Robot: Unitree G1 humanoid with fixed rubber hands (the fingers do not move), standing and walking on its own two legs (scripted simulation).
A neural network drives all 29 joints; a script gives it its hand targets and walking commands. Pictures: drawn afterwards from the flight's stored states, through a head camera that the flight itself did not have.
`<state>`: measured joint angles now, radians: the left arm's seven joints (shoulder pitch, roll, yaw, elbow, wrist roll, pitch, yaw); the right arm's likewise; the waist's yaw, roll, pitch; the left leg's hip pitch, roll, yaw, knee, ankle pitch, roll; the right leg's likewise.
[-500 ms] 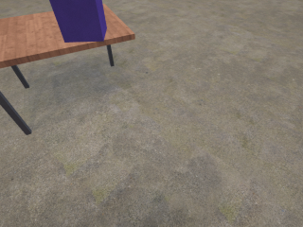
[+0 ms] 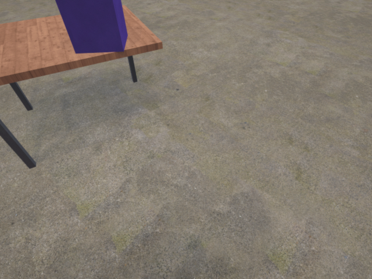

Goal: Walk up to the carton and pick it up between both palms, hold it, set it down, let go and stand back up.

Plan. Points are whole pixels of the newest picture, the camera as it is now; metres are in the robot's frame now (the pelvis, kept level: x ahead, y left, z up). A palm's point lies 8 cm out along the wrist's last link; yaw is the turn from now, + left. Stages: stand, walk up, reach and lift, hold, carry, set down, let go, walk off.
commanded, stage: stand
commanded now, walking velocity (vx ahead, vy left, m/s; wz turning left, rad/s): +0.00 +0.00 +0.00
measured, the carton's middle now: (96, 18) +1.36 +0.51 +0.04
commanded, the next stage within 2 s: none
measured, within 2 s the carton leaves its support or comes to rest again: neither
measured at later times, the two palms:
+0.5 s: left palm out of the picture +0.07 +0.26 -0.11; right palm out of the picture +0.04 -0.26 -0.11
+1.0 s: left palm out of the picture +0.06 +0.26 -0.11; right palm out of the picture +0.04 -0.26 -0.11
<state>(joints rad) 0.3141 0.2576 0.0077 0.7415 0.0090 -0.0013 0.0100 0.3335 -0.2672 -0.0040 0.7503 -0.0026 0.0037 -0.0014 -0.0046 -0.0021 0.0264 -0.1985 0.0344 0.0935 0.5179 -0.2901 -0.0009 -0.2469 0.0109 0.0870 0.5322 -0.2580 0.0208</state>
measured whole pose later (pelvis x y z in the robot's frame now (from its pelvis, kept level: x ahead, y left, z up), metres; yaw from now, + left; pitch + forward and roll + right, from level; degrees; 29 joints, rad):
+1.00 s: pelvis +0.00 +0.00 +0.00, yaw +0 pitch -2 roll +0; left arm 0.30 0.26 0.00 0.82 0.01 0.00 0.01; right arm 0.36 -0.27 0.00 0.78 0.00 0.00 -0.01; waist -0.01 0.00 0.03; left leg -0.19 0.03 0.09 0.50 -0.28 0.00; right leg -0.24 0.01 0.09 0.51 -0.24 0.03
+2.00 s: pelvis +0.00 +0.00 +0.00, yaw -1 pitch -2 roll +0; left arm 0.30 0.25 0.00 0.90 0.01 0.00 0.03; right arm 0.35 -0.25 0.00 0.90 0.00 0.00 -0.02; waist -0.01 0.00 0.03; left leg -0.16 0.04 0.10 0.46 -0.27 -0.01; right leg -0.22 0.01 0.09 0.47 -0.23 0.02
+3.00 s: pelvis +0.09 +0.09 -0.01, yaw +9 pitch -3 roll +1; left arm 0.25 0.30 0.05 0.85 0.04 -0.01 -0.04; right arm 0.55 -0.23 -0.05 0.88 -0.05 -0.04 0.00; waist -0.05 -0.08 0.01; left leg -0.22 0.01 0.08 0.64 -0.37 0.01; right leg -0.51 -0.09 -0.02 1.12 -0.38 -0.01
